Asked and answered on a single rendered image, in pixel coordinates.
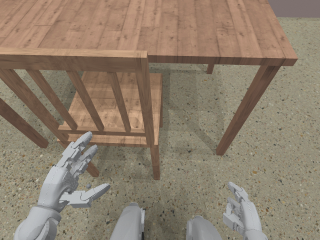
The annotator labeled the robot left forearm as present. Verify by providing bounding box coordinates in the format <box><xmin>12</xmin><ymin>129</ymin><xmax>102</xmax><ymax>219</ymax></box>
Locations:
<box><xmin>13</xmin><ymin>205</ymin><xmax>62</xmax><ymax>240</ymax></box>

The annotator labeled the robot right hand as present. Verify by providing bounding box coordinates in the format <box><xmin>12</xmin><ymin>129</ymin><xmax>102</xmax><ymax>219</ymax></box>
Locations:
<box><xmin>223</xmin><ymin>181</ymin><xmax>262</xmax><ymax>237</ymax></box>

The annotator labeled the robot right thigh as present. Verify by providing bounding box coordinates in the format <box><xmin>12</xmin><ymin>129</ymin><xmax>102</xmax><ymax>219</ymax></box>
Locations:
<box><xmin>186</xmin><ymin>218</ymin><xmax>223</xmax><ymax>240</ymax></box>

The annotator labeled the robot left hand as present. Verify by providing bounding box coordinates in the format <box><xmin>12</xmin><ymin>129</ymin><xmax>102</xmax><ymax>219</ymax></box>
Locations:
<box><xmin>37</xmin><ymin>131</ymin><xmax>111</xmax><ymax>213</ymax></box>

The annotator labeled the table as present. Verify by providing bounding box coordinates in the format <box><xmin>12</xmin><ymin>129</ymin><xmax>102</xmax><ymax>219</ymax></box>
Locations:
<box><xmin>0</xmin><ymin>0</ymin><xmax>298</xmax><ymax>156</ymax></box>

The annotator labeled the robot left thigh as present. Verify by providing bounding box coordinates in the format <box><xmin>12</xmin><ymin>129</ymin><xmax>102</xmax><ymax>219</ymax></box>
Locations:
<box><xmin>109</xmin><ymin>206</ymin><xmax>145</xmax><ymax>240</ymax></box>

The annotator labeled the robot thigh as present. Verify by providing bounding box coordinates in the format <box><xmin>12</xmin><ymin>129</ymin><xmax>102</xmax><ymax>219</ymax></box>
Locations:
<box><xmin>109</xmin><ymin>206</ymin><xmax>145</xmax><ymax>240</ymax></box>
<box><xmin>186</xmin><ymin>218</ymin><xmax>223</xmax><ymax>240</ymax></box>

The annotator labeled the chair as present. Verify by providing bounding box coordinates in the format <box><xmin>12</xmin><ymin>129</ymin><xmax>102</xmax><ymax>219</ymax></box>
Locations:
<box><xmin>0</xmin><ymin>47</ymin><xmax>163</xmax><ymax>181</ymax></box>

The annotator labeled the robot right forearm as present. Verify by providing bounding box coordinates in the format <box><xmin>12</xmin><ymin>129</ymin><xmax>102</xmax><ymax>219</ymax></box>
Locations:
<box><xmin>242</xmin><ymin>230</ymin><xmax>268</xmax><ymax>240</ymax></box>

